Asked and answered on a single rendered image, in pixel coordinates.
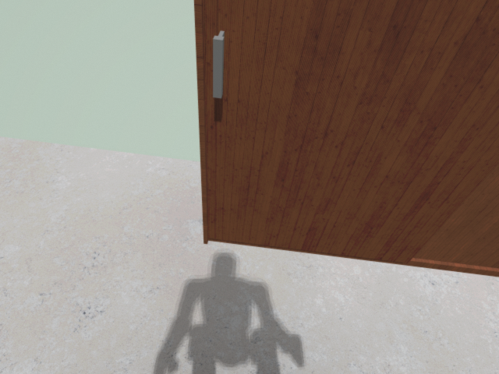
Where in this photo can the handle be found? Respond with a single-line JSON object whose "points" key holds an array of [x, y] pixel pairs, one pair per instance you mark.
{"points": [[218, 64]]}

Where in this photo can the wardrobe door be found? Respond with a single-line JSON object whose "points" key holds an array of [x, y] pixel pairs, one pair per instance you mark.
{"points": [[471, 234], [349, 127]]}

